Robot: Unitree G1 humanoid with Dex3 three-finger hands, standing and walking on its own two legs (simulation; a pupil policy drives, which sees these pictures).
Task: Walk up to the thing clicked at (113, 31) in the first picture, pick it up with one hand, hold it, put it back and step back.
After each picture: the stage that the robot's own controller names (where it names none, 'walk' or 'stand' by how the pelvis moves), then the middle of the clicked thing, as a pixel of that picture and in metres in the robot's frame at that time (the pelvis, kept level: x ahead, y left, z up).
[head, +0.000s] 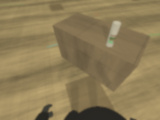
stand; (112, 35) +0.78 -0.17 +0.04
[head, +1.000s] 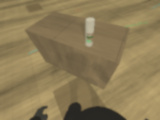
walk; (89, 33) +0.69 +0.08 +0.07
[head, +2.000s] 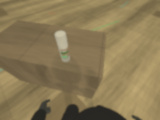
stand; (63, 48) +0.47 +0.23 +0.08
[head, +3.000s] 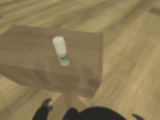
stand; (62, 53) +0.45 +0.24 +0.05
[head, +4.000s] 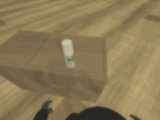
stand; (69, 55) +0.46 +0.20 +0.05
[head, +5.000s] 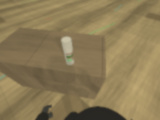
stand; (68, 52) +0.49 +0.21 +0.04
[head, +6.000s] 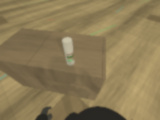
stand; (69, 52) +0.49 +0.21 +0.04
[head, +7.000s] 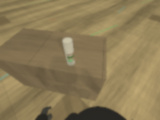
stand; (69, 53) +0.49 +0.20 +0.04
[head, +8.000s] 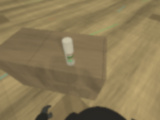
rise first; (69, 53) +0.49 +0.20 +0.04
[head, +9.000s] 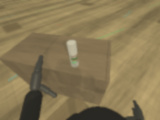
rise first; (73, 54) +0.49 +0.20 +0.04
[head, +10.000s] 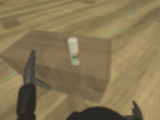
go down; (74, 52) +0.50 +0.19 +0.05
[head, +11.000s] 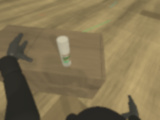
go down; (65, 53) +0.46 +0.19 +0.06
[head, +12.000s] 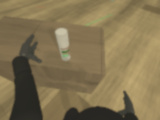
close in; (64, 46) +0.49 +0.19 +0.07
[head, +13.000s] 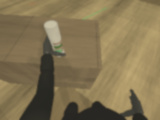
close; (56, 41) +0.50 +0.22 +0.10
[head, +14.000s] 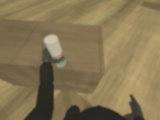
lift; (57, 53) +0.41 +0.22 +0.10
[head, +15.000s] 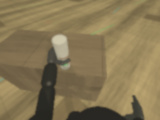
lift; (62, 55) +0.37 +0.19 +0.17
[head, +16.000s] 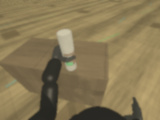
hold; (68, 53) +0.34 +0.16 +0.23
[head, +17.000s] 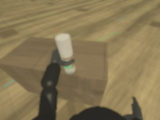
hold; (67, 56) +0.33 +0.16 +0.21
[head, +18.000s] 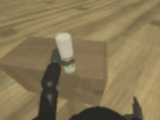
crouch; (67, 56) +0.33 +0.16 +0.21
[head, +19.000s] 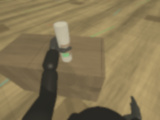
crouch; (64, 44) +0.42 +0.18 +0.21
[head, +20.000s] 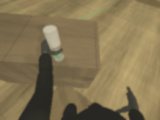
lower; (55, 46) +0.47 +0.21 +0.08
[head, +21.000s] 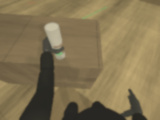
lower; (57, 44) +0.47 +0.21 +0.10
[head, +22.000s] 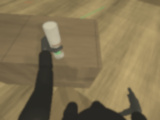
lower; (55, 43) +0.48 +0.21 +0.10
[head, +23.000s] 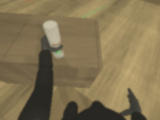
lower; (55, 42) +0.49 +0.21 +0.10
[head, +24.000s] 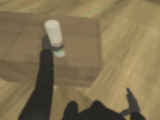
loosen; (56, 42) +0.49 +0.21 +0.11
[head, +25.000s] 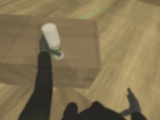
withdraw; (55, 44) +0.47 +0.21 +0.10
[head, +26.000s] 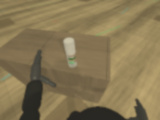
sink last; (71, 54) +0.45 +0.20 +0.08
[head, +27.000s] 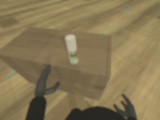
stand; (72, 51) +0.49 +0.20 +0.07
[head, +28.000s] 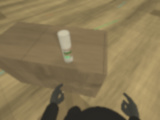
stand; (66, 48) +0.47 +0.21 +0.10
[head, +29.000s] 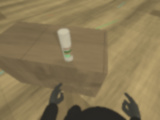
stand; (66, 47) +0.48 +0.21 +0.11
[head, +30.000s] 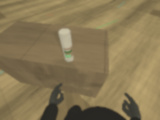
stand; (67, 47) +0.47 +0.20 +0.11
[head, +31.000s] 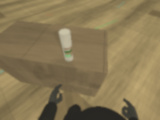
stand; (67, 47) +0.48 +0.20 +0.10
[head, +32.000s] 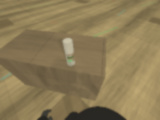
walk; (69, 53) +0.50 +0.21 +0.04
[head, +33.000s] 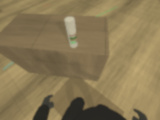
walk; (71, 34) +0.61 +0.20 +0.06
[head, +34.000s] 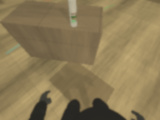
walk; (73, 13) +0.91 +0.24 +0.07
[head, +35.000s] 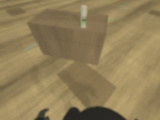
stand; (83, 17) +1.11 +0.19 +0.06
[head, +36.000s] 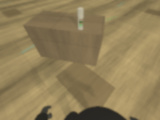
stand; (80, 19) +1.08 +0.20 +0.04
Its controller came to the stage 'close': yes
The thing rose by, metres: 0.19
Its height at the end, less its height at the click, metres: +0.00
